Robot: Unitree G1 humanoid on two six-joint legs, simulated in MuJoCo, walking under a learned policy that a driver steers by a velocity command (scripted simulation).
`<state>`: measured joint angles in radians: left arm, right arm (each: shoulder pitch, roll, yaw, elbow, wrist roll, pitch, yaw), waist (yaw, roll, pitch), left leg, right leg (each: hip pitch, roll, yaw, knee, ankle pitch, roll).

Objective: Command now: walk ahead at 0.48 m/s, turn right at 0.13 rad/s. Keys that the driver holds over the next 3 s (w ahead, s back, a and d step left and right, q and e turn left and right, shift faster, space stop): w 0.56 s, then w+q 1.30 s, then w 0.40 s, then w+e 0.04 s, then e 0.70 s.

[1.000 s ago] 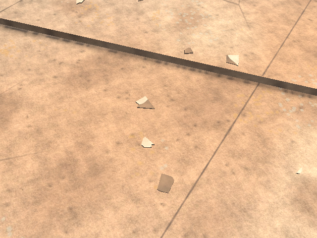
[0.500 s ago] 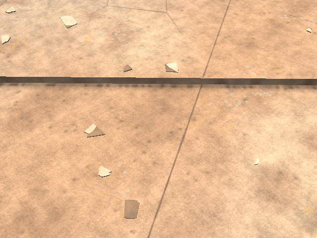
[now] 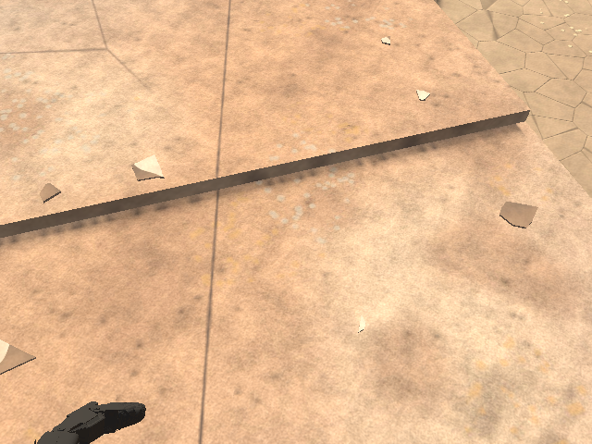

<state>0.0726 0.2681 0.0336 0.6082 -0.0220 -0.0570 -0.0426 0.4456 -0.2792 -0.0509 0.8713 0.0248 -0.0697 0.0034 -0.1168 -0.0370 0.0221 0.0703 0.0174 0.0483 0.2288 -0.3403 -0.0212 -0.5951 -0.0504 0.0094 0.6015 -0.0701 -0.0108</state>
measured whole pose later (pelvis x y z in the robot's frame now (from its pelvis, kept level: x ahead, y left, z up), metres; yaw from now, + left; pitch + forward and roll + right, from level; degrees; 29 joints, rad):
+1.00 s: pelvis +0.56 +0.00 +0.01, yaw +10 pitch +2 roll +1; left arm 0.03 0.28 0.03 0.69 0.00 -0.10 -0.02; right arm 0.37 -0.30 -0.06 0.79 0.03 -0.05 -0.01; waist -0.10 -0.04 0.03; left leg -0.10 -0.09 -0.13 0.34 -0.26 0.05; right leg -0.56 -0.04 0.11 0.53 0.03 0.06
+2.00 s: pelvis +1.04 +0.21 +0.01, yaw +45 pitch +2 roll -1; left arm 0.06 0.27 0.02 0.69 0.01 -0.09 -0.03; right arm 0.37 -0.28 -0.05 0.70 0.01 -0.03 0.00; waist -0.07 -0.01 0.02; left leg -0.06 -0.07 -0.17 0.33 -0.29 0.07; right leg -0.65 -0.04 0.01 0.71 -0.12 0.04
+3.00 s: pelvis +1.26 +0.43 +0.05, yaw +26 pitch +2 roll +2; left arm 0.12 0.30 0.08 0.60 0.00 0.04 -0.01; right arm 0.12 -0.32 -0.08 0.74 -0.01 0.00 -0.01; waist -0.01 0.03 0.07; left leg -0.43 0.05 0.05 1.01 -0.54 -0.06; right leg -0.37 0.01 0.00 0.56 -0.23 -0.07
